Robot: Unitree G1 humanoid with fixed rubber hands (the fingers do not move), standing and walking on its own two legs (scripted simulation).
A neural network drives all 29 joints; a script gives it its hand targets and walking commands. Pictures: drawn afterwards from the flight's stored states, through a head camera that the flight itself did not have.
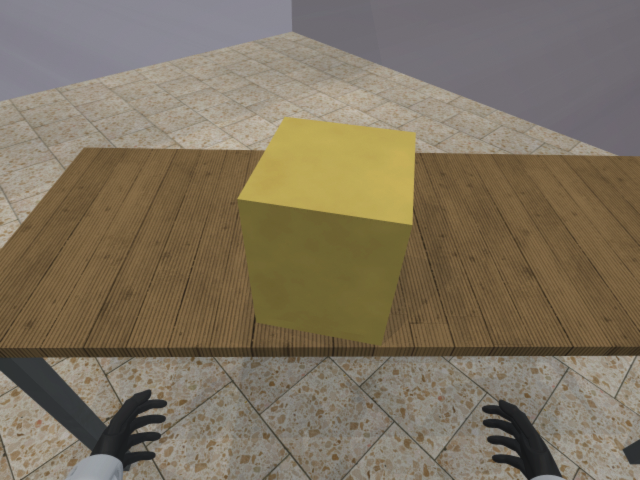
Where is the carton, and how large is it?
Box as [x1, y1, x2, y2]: [237, 117, 415, 345]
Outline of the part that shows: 284,117 237,198 256,322 380,345 412,224 415,132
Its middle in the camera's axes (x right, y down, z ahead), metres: +0.02 -0.01 +0.59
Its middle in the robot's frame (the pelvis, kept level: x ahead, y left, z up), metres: +0.45 -0.01 +0.07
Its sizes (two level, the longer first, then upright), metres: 0.210 0.200 0.250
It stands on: a table, 0.71 m high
